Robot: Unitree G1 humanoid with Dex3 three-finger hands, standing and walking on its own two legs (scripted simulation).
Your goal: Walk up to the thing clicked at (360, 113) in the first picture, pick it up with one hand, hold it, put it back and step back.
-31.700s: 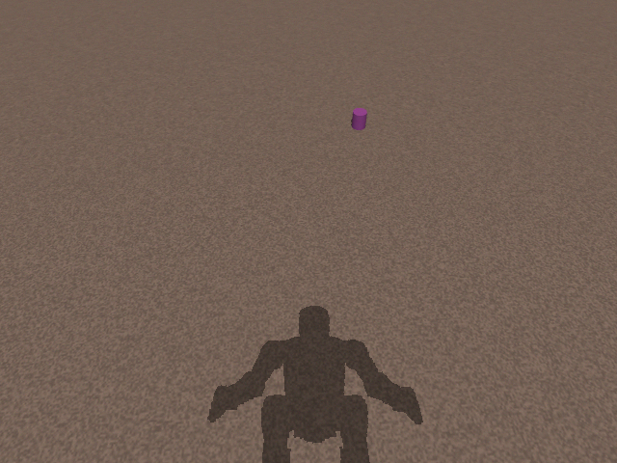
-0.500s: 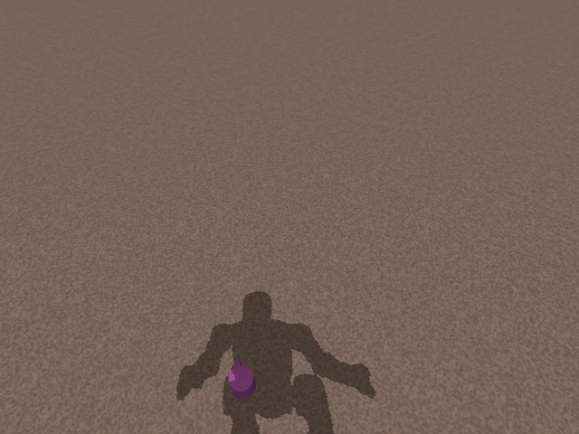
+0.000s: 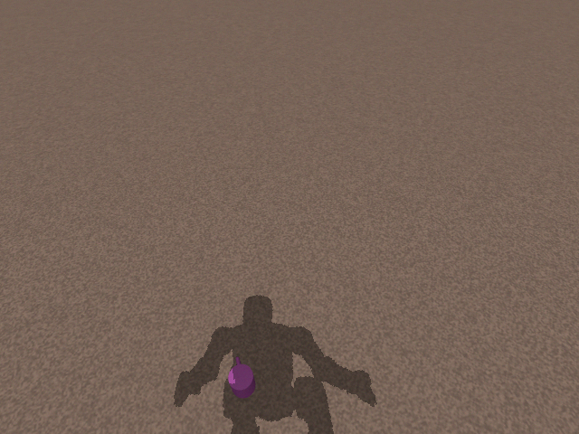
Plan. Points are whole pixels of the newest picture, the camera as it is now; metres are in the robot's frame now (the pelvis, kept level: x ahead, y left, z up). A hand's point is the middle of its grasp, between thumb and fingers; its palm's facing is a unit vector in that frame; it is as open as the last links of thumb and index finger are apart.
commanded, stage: stand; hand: left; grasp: from above
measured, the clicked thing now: (241, 376) +0.42 +0.18 -0.74
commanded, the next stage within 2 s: step back in 0.06 s
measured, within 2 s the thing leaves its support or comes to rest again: neither
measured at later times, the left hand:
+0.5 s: hand out of the picture +0.10 +0.32 -0.18, palm faces +0.00 -0.93 -0.36, open 7.4 cm
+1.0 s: hand out of the picture -0.03 +0.32 -0.15, palm faces -0.05 -0.91 -0.41, open 7.4 cm
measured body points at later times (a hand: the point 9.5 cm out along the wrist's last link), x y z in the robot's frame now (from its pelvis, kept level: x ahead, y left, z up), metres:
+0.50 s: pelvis -0.06 +0.06 -0.02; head +0.03 +0.09 +0.42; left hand +0.10 +0.37 -0.16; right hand +0.00 -0.26 -0.13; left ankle -0.07 +0.15 -0.75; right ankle -0.05 -0.10 -0.70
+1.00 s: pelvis -0.15 +0.06 -0.01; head -0.09 +0.04 +0.43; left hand -0.03 +0.37 -0.12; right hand -0.05 -0.25 -0.15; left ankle -0.15 +0.20 -0.68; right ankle -0.12 -0.03 -0.75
